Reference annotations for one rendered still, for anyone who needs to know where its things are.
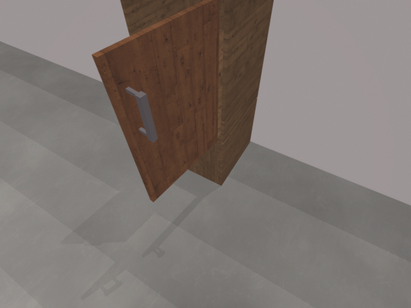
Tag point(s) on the cupboard door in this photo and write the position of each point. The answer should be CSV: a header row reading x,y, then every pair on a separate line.
x,y
175,62

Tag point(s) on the handle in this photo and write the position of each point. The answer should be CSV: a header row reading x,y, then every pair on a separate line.
x,y
146,115

